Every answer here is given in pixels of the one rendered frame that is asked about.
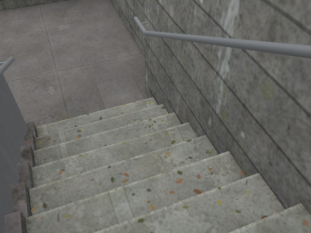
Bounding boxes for stairs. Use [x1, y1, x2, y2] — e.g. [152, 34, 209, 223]
[25, 97, 311, 233]

